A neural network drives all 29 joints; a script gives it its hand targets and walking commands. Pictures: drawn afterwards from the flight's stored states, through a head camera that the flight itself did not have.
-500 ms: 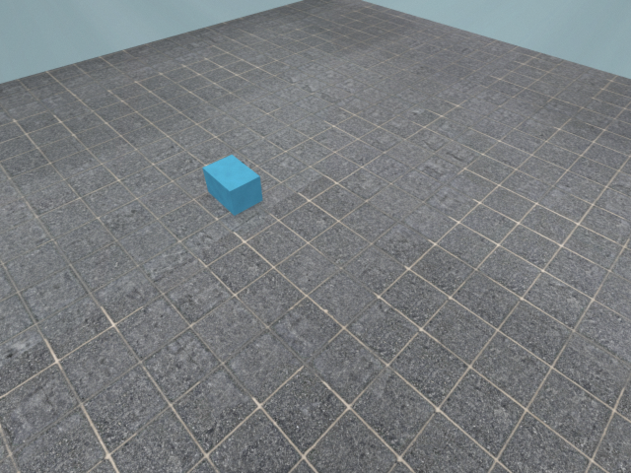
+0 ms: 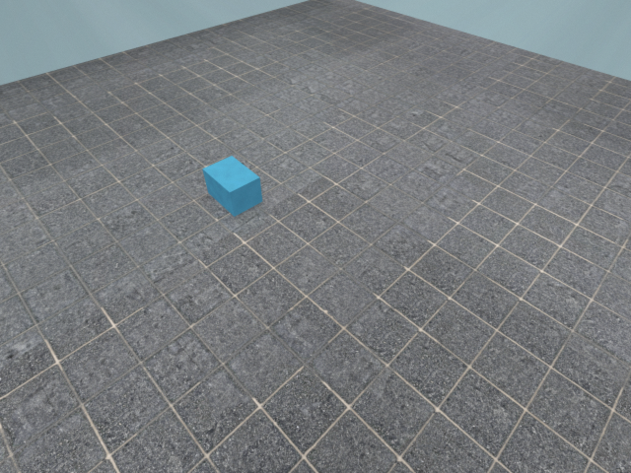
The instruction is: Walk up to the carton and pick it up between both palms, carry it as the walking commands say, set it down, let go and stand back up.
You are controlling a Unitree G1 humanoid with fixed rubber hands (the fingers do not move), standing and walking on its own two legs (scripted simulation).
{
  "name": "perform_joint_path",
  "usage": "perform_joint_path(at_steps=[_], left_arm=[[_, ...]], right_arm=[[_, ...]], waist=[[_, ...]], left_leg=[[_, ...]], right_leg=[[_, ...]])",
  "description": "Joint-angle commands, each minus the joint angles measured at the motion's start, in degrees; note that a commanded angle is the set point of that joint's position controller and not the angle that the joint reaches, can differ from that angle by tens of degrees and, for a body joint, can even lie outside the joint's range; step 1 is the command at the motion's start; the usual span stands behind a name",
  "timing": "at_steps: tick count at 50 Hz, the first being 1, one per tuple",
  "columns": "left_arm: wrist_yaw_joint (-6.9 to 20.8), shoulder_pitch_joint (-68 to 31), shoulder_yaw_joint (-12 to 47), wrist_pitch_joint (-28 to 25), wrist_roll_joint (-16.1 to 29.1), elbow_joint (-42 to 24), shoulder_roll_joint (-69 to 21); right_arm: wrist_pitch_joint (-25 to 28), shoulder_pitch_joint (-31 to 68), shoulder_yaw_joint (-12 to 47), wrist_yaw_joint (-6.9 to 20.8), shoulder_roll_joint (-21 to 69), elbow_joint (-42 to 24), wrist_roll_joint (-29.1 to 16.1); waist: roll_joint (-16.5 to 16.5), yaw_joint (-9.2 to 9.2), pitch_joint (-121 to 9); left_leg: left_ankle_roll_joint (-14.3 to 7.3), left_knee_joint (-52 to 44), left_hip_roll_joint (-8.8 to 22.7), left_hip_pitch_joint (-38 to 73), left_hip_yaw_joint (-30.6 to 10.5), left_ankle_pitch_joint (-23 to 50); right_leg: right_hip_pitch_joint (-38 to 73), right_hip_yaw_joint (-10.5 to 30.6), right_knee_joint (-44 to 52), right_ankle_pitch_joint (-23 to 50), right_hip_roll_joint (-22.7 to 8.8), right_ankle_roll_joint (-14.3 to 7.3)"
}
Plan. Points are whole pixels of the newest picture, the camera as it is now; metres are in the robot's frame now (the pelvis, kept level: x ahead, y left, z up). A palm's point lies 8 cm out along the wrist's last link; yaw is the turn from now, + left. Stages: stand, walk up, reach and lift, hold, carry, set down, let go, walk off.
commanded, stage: walk up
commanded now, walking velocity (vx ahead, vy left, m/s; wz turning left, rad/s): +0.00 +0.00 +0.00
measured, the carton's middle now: (233, 185) +1.51 +0.42 -0.70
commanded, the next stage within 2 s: none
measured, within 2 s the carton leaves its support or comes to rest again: neither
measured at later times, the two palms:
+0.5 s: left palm out of the picture -0.06 +0.27 -0.15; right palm (416, 391) +0.29 -0.14 -0.11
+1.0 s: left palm (156, 285) +0.48 +0.32 -0.12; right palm (435, 431) +0.24 -0.17 -0.15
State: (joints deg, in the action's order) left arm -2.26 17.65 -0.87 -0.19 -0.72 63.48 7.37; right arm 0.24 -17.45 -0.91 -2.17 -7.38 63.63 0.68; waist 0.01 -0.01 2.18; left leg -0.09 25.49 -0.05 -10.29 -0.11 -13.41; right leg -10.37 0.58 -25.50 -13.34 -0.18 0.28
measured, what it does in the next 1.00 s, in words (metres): walks ahead: left foot, then right foot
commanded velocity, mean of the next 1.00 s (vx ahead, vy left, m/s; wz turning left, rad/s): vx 0.47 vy -0.02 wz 0.16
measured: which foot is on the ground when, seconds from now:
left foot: down 0.00-0.18, up 0.20-0.48, down 0.50-0.98, up 1.00-1.00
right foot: down 0.00-0.50, up 0.52-0.98, down 1.00-1.00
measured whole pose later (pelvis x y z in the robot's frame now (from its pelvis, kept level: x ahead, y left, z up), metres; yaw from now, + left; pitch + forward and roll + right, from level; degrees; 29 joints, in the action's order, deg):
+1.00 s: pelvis +0.33 +0.07 -0.02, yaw +12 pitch +1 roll +1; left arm 2.4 0.3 -3.7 -3.9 -1.9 48.5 10.8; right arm 4.6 -31.3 -2.8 -0.5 -9.9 61.8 1.0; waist -0.2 -5.5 2.7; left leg 2.9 29.0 6.2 1.2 5.2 -27.8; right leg -26.8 -6.8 -31.0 -6.7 -4.2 -1.2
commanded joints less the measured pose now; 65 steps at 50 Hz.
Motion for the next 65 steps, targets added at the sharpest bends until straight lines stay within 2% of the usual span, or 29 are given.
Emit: perform_joint_path(at_steps=[1,3,4,5,6,7,8,9,10,11,13,15,17,22,24,25,26,27,31,33,45,47,49,50,51,52,54,56,65], left_arm=[[-0.2,3.9,-0.5,-0.2,0.0,-0.1,4.0],[-0.2,4.0,-0.4,-0.2,0.0,0.2,3.9],[0.8,-5.2,-7.1,3.1,-0.7,-6.5,18.1],[0.6,-2.7,-3.3,0.6,0.1,-8.3,7.6],[0.7,-2.4,-2.7,-0.1,-0.7,-8.2,5.7],[0.7,6.3,-2.8,-0.5,-0.2,-5.6,4.1],[0.0,16.2,-3.4,-1.0,0.1,-2.2,5.8],[-0.6,22.8,-3.5,-2.2,-0.8,-0.3,8.4],[-1.2,20.8,-3.4,-3.0,-1.5,-1.0,11.4],[-1.2,14.5,-4.2,-3.1,-1.1,-3.3,13.2],[-0.3,5.1,-3.8,-4.1,-0.7,-5.1,11.8],[0.6,5.2,-3.3,-5.4,-1.2,-4.9,10.1],[1.5,6.9,-3.2,-6.2,-1.3,-4.3,9.1],[1.9,9.8,-4.5,-4.9,-1.2,-3.7,13.1],[2.5,10.3,-4.1,-4.1,-0.1,-2.6,11.8],[2.6,10.3,-3.6,-4.3,-0.2,-2.9,10.1],[2.9,6.9,-2.9,-4.9,-0.3,-7.9,6.4],[3.3,2.7,-3.2,-5.0,-0.9,-9.9,6.8],[4.2,3.8,-3.2,-4.1,-1.3,-7.9,6.8],[4.7,3.6,-3.6,-2.6,-1.5,-7.8,6.1],[6.1,-19.7,-3.6,-2.3,-0.3,-17.9,6.0],[5.4,-15.7,-3.5,-3.2,-0.7,-17.1,6.1],[3.7,0.3,-5.4,-4.1,-1.6,-11.4,10.6],[2.9,9.2,-6.5,-4.5,-2.0,-9.8,16.3],[3.0,12.7,-7.5,-4.2,-1.3,-8.6,22.7],[2.8,9.4,-7.6,-3.6,-0.1,-8.6,22.0],[2.0,0.8,-5.2,-4.0,-0.7,-9.2,14.4],[2.2,-1.2,-3.8,-4.7,-0.6,-8.1,9.2],[1.7,10.5,-4.3,-5.7,-0.8,-7.3,10.6]], right_arm=[[0.2,-3.8,-0.5,-0.2,-4.0,-0.1,0.0],[0.2,-4.0,-0.4,-0.2,-3.9,0.1,0.0],[-0.7,-11.9,-5.9,-3.9,-17.7,-1.7,2.0],[-0.7,-8.2,-3.9,0.9,-12.2,-2.1,1.2],[-1.1,5.6,-4.7,2.1,-11.1,-7.3,-0.7],[-1.2,14.6,-4.7,2.7,-10.8,-10.9,-0.5],[-0.7,16.8,-4.1,2.6,-8.8,-12.4,0.0],[0.4,16.9,-3.1,2.2,-5.7,-14.4,0.4],[1.5,12.6,-1.6,2.5,-1.5,-15.9,0.7],[1.4,10.0,-2.3,3.2,-3.6,-17.1,2.0],[1.4,9.0,-3.9,5.1,-7.6,-15.1,2.3],[1.1,6.3,-3.6,6.0,-6.0,-12.8,1.1],[0.4,10.1,-2.9,6.5,-4.9,-13.7,0.7],[1.1,15.2,-2.6,6.7,-5.7,-16.0,1.5],[2.2,4.0,-3.7,5.3,-9.2,-12.6,2.2],[2.9,-6.8,-5.1,4.3,-13.1,-9.7,2.7],[3.6,-15.9,-6.1,3.1,-20.4,-9.2,2.3],[3.4,-16.2,-6.2,2.5,-22.1,-7.5,0.9],[4.8,0.4,-3.4,2.9,-10.3,-10.4,0.5],[5.8,-2.2,-2.8,2.9,-9.1,-8.7,0.6],[5.7,-12.4,-3.3,1.2,-11.0,-5.3,0.3],[4.9,-11.7,-3.3,1.3,-10.6,-4.1,0.6],[4.6,-13.6,-3.2,1.5,-10.6,-3.5,0.3],[4.8,-15.9,-2.9,1.7,-8.2,-4.8,0.1],[4.8,-18.2,-3.2,1.7,-5.3,-6.5,-0.6],[4.3,-14.6,-4.4,2.3,-8.2,-6.1,1.6],[3.9,-9.4,-4.3,3.2,-7.0,-6.5,1.2],[2.8,-9.5,-3.8,3.7,-5.3,-6.3,1.1],[0.1,9.1,-2.1,6.3,-6.4,-12.5,1.1]], waist=[[-0.1,-0.01,2.8],[-0.1,-0.02,2.9],[3.5,-6.52,8.2],[-17.8,-2.5,-6.0],[-17.8,2.25,1.9],[-15.1,8.11,1.7],[-6.7,11.58,1.8],[10.8,12.61,2.8],[18.6,8.59,2.3],[16.8,6.0,4.3],[6.8,0.53,8.0],[6.8,-0.87,8.2],[8.3,0.38,9.9],[10.1,2.43,6.3],[5.2,-3.15,-2.1],[-3.1,-7.57,-8.6],[-18.6,-11.15,-13.3],[-14.9,-10.32,-9.8],[-7.2,-1.05,0.7],[-7.6,-0.23,0.6],[-9.2,-3.99,6.1],[-12.2,-1.2,3.0],[-1.7,4.42,-5.9],[9.0,6.83,-14.4],[18.8,6.34,-19.0],[11.1,5.13,-14.2],[3.3,1.47,-4.4],[7.3,-1.07,-3.1],[8.1,1.96,4.2]], left_leg=[[-1.9,-5.2,3.9,-2.0,-4.0,3.2],[-1.9,-5.2,3.9,-2.1,-4.0,3.0],[-7.8,-2.6,25.5,10.1,-24.6,40.0],[-10.9,-8.7,11.4,-0.7,-20.9,-31.8],[-7.6,-10.0,10.4,-21.4,-18.3,-33.0],[-3.7,-8.3,5.7,-34.8,-10.3,-28.7],[-1.4,0.2,0.8,-39.7,-6.4,-24.2],[-2.0,17.5,-0.9,-42.4,-3.9,-17.0],[-0.9,30.2,0.8,-43.7,-3.9,-13.4],[0.1,38.2,5.2,-42.6,-5.6,-11.4],[1.3,42.5,8.8,-37.5,-6.7,-1.3],[1.9,34.6,7.9,-28.8,-1.7,0.6],[1.8,25.2,6.2,-23.0,2.8,1.2],[0.7,10.0,2.4,-12.3,9.5,-3.8],[0.6,5.9,-0.4,6.5,11.5,-2.8],[-0.8,6.0,5.5,21.8,2.8,-6.3],[-5.2,-8.2,26.8,25.4,-26.9,-21.8],[-9.8,-17.8,29.9,18.2,-39.7,-27.1],[-5.4,-15.1,18.7,0.9,-15.0,-6.2],[-4.7,-15.4,16.6,-0.3,-9.0,2.2],[-5.8,-17.2,18.2,7.5,-0.8,12.1],[-5.4,-11.3,14.1,5.7,3.3,13.9],[-3.6,11.1,9.8,-3.9,6.3,20.4],[-1.8,30.0,7.5,-12.2,6.4,0.4],[-0.7,42.5,1.2,-23.9,2.5,-19.6],[-0.7,48.1,4.3,-25.6,-3.9,-14.3],[-0.1,47.9,8.1,-23.7,-3.8,-3.1],[0.6,44.9,8.7,-19.4,-1.9,0.4],[3.2,24.9,7.8,-27.2,2.5,10.3]], right_leg=[[-2.1,3.7,5.0,3.3,-3.6,-1.8],[-2.2,3.7,5.0,3.1,-3.6,-1.7],[-25.6,-8.3,-24.2,-5.7,0.2,0.5],[-11.2,-0.4,-20.3,-23.9,-5.2,-0.6],[-0.9,-3.0,-20.9,-16.4,-2.9,0.1],[15.4,-8.2,-13.6,-12.6,-1.1,1.0],[22.4,-7.6,-3.7,-11.7,-2.4,1.0],[23.4,5.4,5.7,-15.1,-13.7,-0.3],[17.3,24.0,16.0,-29.4,-27.8,-3.4],[7.9,34.0,22.5,-43.8,-32.6,-9.0],[0.4,23.8,21.9,-36.0,-27.3,-8.4],[-3.0,8.7,21.3,-21.6,-20.7,-5.8],[-4.2,0.2,21.2,-12.3,-17.2,-4.4],[0.6,-5.4,15.4,-3.7,-16.4,-5.8],[-5.1,-10.9,-3.1,-0.5,-11.1,-5.0],[-15.9,-11.3,-20.4,-0.5,-8.8,-3.2],[-28.7,-9.1,-40.2,-21.3,-4.1,-1.6],[-33.9,0.1,-46.5,-15.7,-5.0,-2.1],[-27.4,-0.8,-42.5,0.4,-10.4,0.0],[-24.1,-3.0,-39.1,2.9,-8.8,1.2],[-21.3,-5.4,-8.6,9.9,-5.4,-0.3],[-10.1,-7.2,-6.7,6.1,-3.2,-0.9],[12.1,-8.4,-5.0,3.0,-2.1,-2.2],[22.5,9.0,-2.5,-3.5,-17.6,-4.6],[27.1,36.0,9.7,-9.1,-31.3,-10.1],[18.8,40.1,13.2,-11.8,-29.8,-10.4],[5.3,23.9,9.9,-0.4,-24.7,-7.7],[-1.6,12.2,10.2,6.4,-18.9,-5.5],[1.1,3.4,16.5,8.1,-17.2,-5.6]])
